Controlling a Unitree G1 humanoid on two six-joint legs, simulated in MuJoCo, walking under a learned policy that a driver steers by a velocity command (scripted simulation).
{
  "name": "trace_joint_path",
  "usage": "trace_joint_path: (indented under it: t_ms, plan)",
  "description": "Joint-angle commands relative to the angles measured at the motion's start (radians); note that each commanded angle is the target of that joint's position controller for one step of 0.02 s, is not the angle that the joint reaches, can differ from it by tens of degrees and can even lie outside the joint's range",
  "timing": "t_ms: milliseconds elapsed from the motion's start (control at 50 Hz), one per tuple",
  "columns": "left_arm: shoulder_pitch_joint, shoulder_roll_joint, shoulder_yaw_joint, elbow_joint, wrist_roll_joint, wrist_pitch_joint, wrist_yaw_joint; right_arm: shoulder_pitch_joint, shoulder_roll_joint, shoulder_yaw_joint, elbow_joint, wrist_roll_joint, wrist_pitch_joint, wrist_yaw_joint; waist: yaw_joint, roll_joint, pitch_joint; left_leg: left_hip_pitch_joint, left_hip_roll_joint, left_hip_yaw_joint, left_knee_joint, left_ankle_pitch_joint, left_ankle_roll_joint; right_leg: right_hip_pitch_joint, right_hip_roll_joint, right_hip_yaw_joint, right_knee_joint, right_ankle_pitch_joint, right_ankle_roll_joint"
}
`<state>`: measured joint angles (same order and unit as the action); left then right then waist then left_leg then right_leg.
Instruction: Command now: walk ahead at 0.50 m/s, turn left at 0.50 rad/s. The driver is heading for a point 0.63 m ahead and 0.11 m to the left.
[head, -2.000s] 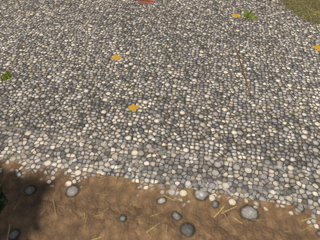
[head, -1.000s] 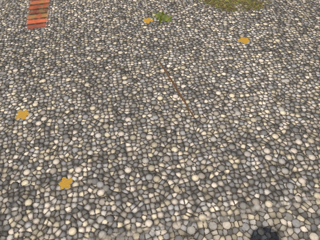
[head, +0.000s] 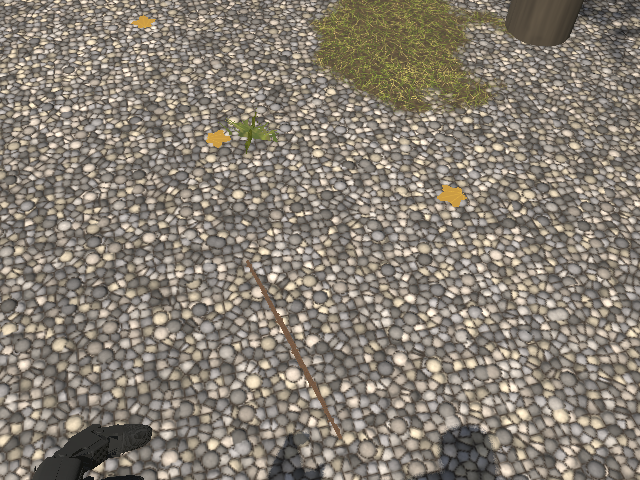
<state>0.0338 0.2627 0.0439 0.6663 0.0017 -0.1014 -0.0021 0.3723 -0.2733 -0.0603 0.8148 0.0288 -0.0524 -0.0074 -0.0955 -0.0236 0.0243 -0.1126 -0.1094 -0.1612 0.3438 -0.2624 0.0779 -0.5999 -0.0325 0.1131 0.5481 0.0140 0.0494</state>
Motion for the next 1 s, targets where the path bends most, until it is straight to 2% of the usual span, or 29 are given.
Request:
trace_joint_path:
  t_ms: [20,60,80,100,120,140,160,180,200,240,280,340,420,520,560,580,600,620,640,660,680,700,720,740,760,840,900,960,1000]
  plan:
    - [-0.091,0.096,0.028,-0.093,-0.010,-0.028,-0.010,0.026,-0.162,-0.041,-0.055,0.003,0.003,-0.012,0.023,0.122,-0.028,-0.036,0.233,-0.230,-0.020,0.219,0.115,0.138,0.057,-0.031,-0.074,-0.010,-0.011]
    - [-0.030,0.122,0.041,-0.081,-0.014,-0.038,-0.011,0.000,-0.164,-0.045,-0.067,0.001,0.009,-0.015,0.068,0.149,-0.040,-0.018,0.239,-0.269,0.044,0.249,0.096,0.230,0.054,-0.035,-0.120,-0.065,-0.043]
    - [0.057,0.147,0.055,-0.060,-0.008,-0.041,-0.005,-0.019,-0.145,-0.039,-0.079,-0.002,0.009,-0.013,0.116,0.147,-0.086,-0.043,0.201,-0.249,0.127,0.300,0.070,0.368,0.038,-0.041,-0.154,-0.056,-0.074]
    - [0.201,0.192,0.070,-0.044,0.008,-0.044,0.004,-0.042,-0.099,-0.022,-0.102,-0.014,0.004,-0.008,0.187,0.099,-0.208,-0.141,0.154,-0.188,0.343,0.257,0.037,0.608,-0.088,0.059,-0.113,-0.075,-0.137]
    - [0.328,0.269,0.090,-0.025,0.025,-0.031,0.011,0.057,-0.033,-0.003,-0.125,-0.006,-0.006,-0.010,0.179,-0.121,-0.351,-0.448,0.015,-0.041,0.665,-0.066,-0.032,0.959,-0.307,0.400,-0.129,-0.188,-0.268]
    - [0.355,0.240,0.085,-0.002,0.003,-0.020,0.002,0.109,-0.078,-0.001,-0.138,0.007,-0.012,-0.008,0.159,-0.293,-0.364,-0.637,0.052,-0.010,0.849,-0.350,-0.047,0.986,-0.415,0.682,-0.206,-0.382,-0.333]
    - [0.301,0.155,0.064,-0.016,-0.004,-0.015,0.003,0.051,-0.155,-0.021,-0.125,0.013,-0.006,-0.007,0.172,-0.159,-0.220,-0.694,0.110,-0.022,0.928,-0.267,-0.058,0.865,-0.372,0.575,-0.232,-0.470,-0.297]
    - [0.257,0.122,0.053,-0.020,-0.002,-0.008,0.005,-0.029,-0.167,-0.027,-0.135,0.002,0.001,-0.005,0.172,-0.075,-0.117,-0.683,0.143,0.015,0.931,-0.184,-0.065,0.734,-0.319,0.412,-0.249,-0.399,-0.258]
    - [0.215,0.108,0.046,-0.013,0.004,-0.004,0.003,-0.068,-0.152,-0.029,-0.149,-0.008,0.003,-0.003,0.149,-0.043,-0.056,-0.659,0.168,0.029,0.895,-0.127,-0.069,0.623,-0.275,0.315,-0.282,-0.308,-0.242]
    - [0.176,0.089,0.038,-0.001,0.011,-0.007,0.000,-0.074,-0.119,-0.030,-0.160,-0.003,0.014,0.007,0.110,-0.081,-0.011,-0.596,0.211,0.041,0.844,-0.069,-0.071,0.497,-0.222,0.175,-0.339,-0.189,-0.228]
    - [0.176,0.103,0.045,0.015,0.004,-0.017,-0.003,-0.085,-0.085,-0.022,-0.176,-0.002,0.024,0.012,0.101,-0.081,-0.008,-0.592,0.225,0.058,0.810,-0.027,-0.083,0.462,-0.218,0.091,-0.379,-0.111,-0.245]
    - [0.187,0.141,0.059,0.043,0.006,-0.021,0.000,-0.139,-0.074,-0.017,-0.202,-0.009,0.026,0.017,0.105,-0.047,-0.004,-0.628,0.236,0.058,0.698,0.085,-0.100,0.483,-0.227,-0.008,-0.402,-0.001,-0.258]
    - [0.209,0.173,0.064,0.072,0.000,-0.009,0.006,-0.253,-0.057,-0.005,-0.228,-0.007,0.012,0.040,0.146,-0.028,0.015,-0.577,0.218,0.113,0.464,0.282,-0.086,0.512,-0.197,-0.152,-0.396,0.060,-0.220]
    - [0.276,0.217,0.076,0.113,-0.023,0.017,0.007,-0.375,-0.064,-0.005,-0.291,-0.003,0.011,0.066,0.175,-0.034,0.050,-0.564,0.186,0.181,0.312,0.207,-0.036,0.643,-0.244,-0.218,-0.344,0.145,-0.186]
    - [0.272,0.246,0.084,0.114,-0.029,0.031,0.013,-0.345,-0.094,-0.020,-0.301,-0.008,0.016,0.071,0.137,-0.064,0.011,-0.467,0.130,0.235,0.289,0.099,0.004,0.682,-0.248,-0.259,-0.228,0.448,-0.163]
    - [0.270,0.261,0.088,0.113,-0.032,0.039,0.018,-0.270,-0.123,-0.037,-0.289,-0.010,0.020,0.069,0.089,-0.076,-0.041,-0.354,0.087,0.264,0.275,0.062,0.029,0.680,-0.239,-0.284,-0.104,0.611,-0.149]
    - [0.262,0.252,0.082,0.109,-0.033,0.045,0.023,-0.112,-0.170,-0.066,-0.249,-0.008,0.023,0.060,-0.001,-0.057,-0.123,-0.128,0.043,0.274,0.213,0.120,0.066,0.607,-0.208,-0.318,0.098,0.648,-0.121]
    - [0.278,0.211,0.064,0.091,-0.011,0.040,0.028,0.062,-0.248,-0.100,-0.210,-0.004,0.034,0.040,-0.073,0.033,-0.221,0.195,0.137,0.099,0.205,0.147,0.123,0.360,-0.172,-0.321,0.397,0.369,-0.077]
    - [0.368,0.064,0.015,0.026,0.026,0.013,0.012,0.022,-0.363,-0.109,-0.220,0.001,0.025,0.034,0.060,0.302,-0.309,0.504,0.400,-0.487,0.113,-0.001,0.310,-0.095,0.034,-0.235,0.747,-0.580,-0.018]
    - [0.277,0.153,0.025,0.026,-0.011,-0.023,-0.003,0.068,-0.272,-0.083,-0.245,-0.005,0.013,0.036,-0.028,0.187,-0.433,0.547,0.456,-0.666,-0.016,-0.113,0.333,-0.192,0.033,-0.023,0.849,-0.608,-0.032]
    - [0.209,0.190,0.036,0.016,-0.050,-0.035,-0.012,0.042,-0.206,-0.063,-0.218,-0.017,0.002,0.039,-0.034,0.138,-0.286,0.449,0.433,-0.489,-0.027,-0.024,0.278,-0.254,-0.018,-0.034,0.831,-0.509,-0.049]
    - [0.197,0.175,0.028,0.019,-0.042,-0.038,-0.007,-0.020,-0.177,-0.052,-0.219,-0.014,-0.004,0.038,0.008,0.072,-0.196,0.294,0.394,-0.351,-0.023,0.084,0.239,-0.218,-0.066,-0.048,0.751,-0.423,-0.058]
    - [0.191,0.174,0.031,0.034,-0.020,-0.032,-0.001,-0.091,-0.142,-0.039,-0.223,-0.020,-0.006,0.036,0.046,0.051,-0.137,0.152,0.362,-0.248,-0.030,0.214,0.211,-0.152,-0.102,-0.055,0.679,-0.374,-0.052]
    - [0.218,0.177,0.035,0.045,-0.016,-0.018,-0.002,-0.130,-0.114,-0.027,-0.230,-0.033,-0.011,0.036,0.082,0.074,-0.116,0.054,0.337,-0.181,-0.057,0.304,0.200,-0.075,-0.125,-0.048,0.647,-0.342,-0.049]
    - [0.234,0.169,0.036,0.051,-0.014,-0.003,-0.002,-0.151,-0.114,-0.025,-0.227,-0.039,-0.016,0.036,0.102,0.084,-0.099,-0.015,0.326,-0.149,-0.081,0.408,0.201,-0.026,-0.124,-0.054,0.625,-0.329,-0.039]
    - [0.218,0.108,0.020,0.052,0.010,0.024,0.010,-0.161,-0.147,-0.030,-0.176,-0.037,-0.030,0.021,0.128,0.067,-0.055,-0.119,0.283,0.039,-0.101,0.762,0.184,0.019,-0.095,-0.090,0.440,-0.203,0.008]
    - [0.130,0.076,0.005,0.042,0.008,0.015,-0.003,-0.147,-0.141,-0.026,-0.148,-0.033,-0.017,0.006,0.087,0.085,-0.059,-0.115,0.222,0.129,-0.089,0.728,0.130,0.092,-0.054,-0.116,0.189,0.032,-0.003]
    - [0.077,0.088,0.008,0.030,0.001,0.009,-0.020,-0.099,-0.151,-0.025,-0.107,-0.030,-0.004,0.002,0.057,0.096,-0.072,-0.038,0.256,0.096,-0.064,0.647,0.119,0.128,-0.023,-0.102,0.061,0.120,-0.020]
    - [0.067,0.109,0.016,0.023,0.008,0.006,-0.028,-0.101,-0.147,-0.023,-0.089,-0.027,0.004,0.001,0.062,0.105,-0.067,0.016,0.284,0.060,-0.006,0.627,0.110,0.123,-0.013,-0.091,0.013,0.052,-0.047]
